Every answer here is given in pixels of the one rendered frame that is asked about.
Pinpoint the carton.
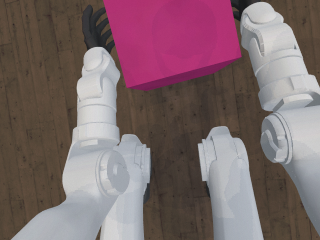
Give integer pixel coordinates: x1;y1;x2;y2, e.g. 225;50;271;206
103;0;242;91

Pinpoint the robot right hand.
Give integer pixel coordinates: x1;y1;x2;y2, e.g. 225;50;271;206
230;0;261;22

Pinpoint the left robot forearm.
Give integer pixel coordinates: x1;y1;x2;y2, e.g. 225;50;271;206
62;47;120;176

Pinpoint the robot right foot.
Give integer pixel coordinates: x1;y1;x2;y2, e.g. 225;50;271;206
205;181;211;198

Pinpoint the right robot forearm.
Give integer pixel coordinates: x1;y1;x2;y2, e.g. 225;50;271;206
240;2;320;112

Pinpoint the left robot upper arm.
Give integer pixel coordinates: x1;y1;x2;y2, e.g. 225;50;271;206
11;149;130;240

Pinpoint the right robot thigh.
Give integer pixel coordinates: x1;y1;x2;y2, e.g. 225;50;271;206
198;134;264;240

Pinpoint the right robot upper arm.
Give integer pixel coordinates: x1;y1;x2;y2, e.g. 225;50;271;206
260;105;320;236

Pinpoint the robot left hand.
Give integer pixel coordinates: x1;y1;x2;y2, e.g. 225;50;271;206
81;4;115;54

